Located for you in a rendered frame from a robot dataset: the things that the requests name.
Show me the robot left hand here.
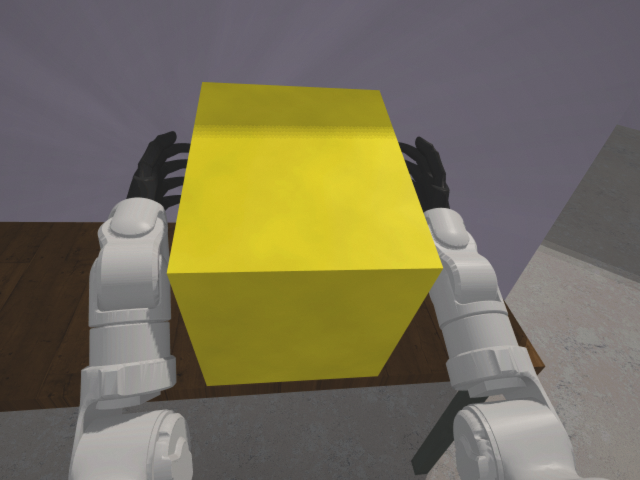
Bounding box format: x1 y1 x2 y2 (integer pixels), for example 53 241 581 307
126 131 191 211

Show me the right robot upper arm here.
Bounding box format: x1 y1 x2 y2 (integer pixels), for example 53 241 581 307
453 397 609 480

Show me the left robot forearm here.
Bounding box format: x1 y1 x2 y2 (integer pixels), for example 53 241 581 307
68 197 177 480

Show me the carton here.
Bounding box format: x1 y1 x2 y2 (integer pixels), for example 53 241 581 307
167 82 443 386

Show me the robot right hand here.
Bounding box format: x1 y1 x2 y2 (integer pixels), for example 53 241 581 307
398 137 450 213

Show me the table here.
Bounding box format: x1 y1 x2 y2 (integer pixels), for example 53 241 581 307
0 222 545 475

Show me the right robot forearm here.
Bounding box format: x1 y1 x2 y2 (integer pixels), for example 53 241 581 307
424 208 576 470

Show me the left robot upper arm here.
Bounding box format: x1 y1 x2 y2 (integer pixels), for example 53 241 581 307
71 409 193 480

